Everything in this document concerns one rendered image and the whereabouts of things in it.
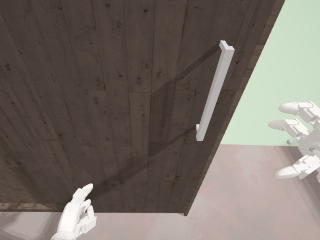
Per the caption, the handle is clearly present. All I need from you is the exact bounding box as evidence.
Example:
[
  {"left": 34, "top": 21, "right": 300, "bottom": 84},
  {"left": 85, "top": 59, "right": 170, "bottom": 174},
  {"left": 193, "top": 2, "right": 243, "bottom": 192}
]
[{"left": 196, "top": 40, "right": 235, "bottom": 141}]

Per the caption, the wardrobe door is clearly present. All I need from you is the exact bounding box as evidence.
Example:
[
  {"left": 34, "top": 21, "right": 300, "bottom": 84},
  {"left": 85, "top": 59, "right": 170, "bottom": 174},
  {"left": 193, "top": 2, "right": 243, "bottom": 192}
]
[
  {"left": 0, "top": 134, "right": 52, "bottom": 204},
  {"left": 0, "top": 0, "right": 275, "bottom": 213}
]

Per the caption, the left robot hand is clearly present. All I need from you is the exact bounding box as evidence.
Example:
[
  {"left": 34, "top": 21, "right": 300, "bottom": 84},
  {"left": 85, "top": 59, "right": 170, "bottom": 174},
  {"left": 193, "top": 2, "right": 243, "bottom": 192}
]
[{"left": 57, "top": 183, "right": 97, "bottom": 238}]

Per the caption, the right robot hand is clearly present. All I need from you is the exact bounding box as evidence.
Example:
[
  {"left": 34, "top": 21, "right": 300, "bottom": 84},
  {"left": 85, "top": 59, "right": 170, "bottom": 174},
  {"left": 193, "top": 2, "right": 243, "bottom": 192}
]
[{"left": 268, "top": 101, "right": 320, "bottom": 180}]

